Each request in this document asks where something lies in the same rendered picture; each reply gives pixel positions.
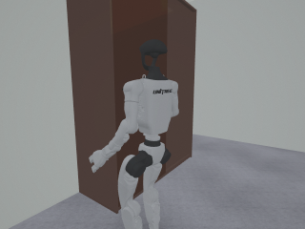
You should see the robot left forearm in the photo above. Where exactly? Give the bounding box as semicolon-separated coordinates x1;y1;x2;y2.
101;119;130;159

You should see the humanoid robot head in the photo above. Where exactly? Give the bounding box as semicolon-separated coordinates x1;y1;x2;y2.
139;39;169;80

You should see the robot left hand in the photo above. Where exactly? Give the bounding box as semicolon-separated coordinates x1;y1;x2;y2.
89;150;109;173

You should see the robot left upper arm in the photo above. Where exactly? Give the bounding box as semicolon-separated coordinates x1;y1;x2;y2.
123;79;144;134

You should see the right robot thigh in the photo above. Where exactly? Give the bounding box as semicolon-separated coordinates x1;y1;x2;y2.
142;148;172;204

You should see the wardrobe door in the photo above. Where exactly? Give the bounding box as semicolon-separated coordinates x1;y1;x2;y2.
166;0;193;170
112;0;168;207

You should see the robot right upper arm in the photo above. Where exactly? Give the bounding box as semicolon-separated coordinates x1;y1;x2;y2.
170;80;179;117

